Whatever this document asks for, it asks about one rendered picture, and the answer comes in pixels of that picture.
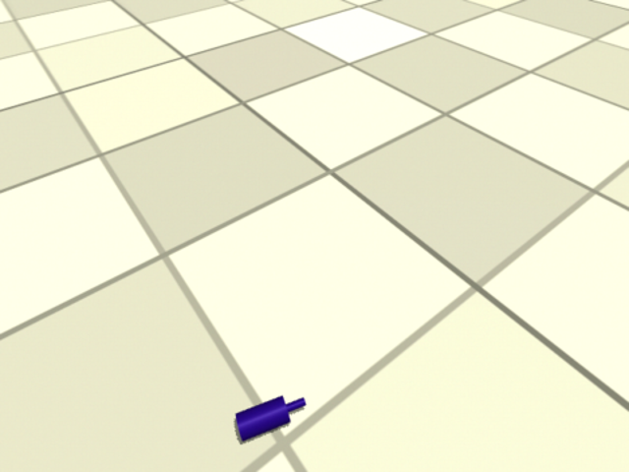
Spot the bottle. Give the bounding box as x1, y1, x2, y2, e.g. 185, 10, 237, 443
236, 395, 306, 441

